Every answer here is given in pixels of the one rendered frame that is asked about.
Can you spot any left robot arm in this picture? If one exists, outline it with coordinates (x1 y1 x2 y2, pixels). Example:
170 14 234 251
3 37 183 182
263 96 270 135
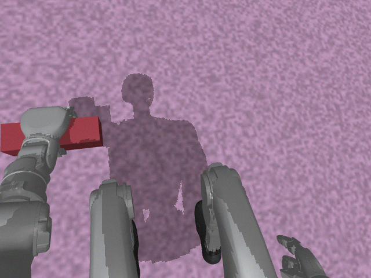
0 135 59 278

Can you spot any right robot foot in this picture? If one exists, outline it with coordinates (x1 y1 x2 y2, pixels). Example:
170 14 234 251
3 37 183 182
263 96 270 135
195 200 221 264

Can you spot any right robot hand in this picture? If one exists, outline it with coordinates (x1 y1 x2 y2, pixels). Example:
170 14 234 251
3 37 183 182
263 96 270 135
277 235 326 278

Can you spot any carton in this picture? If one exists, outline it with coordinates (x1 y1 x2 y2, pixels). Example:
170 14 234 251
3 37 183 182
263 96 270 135
0 116 103 156

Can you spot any left robot hand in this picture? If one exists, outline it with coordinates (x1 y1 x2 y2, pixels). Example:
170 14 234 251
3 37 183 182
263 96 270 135
20 107 78 158

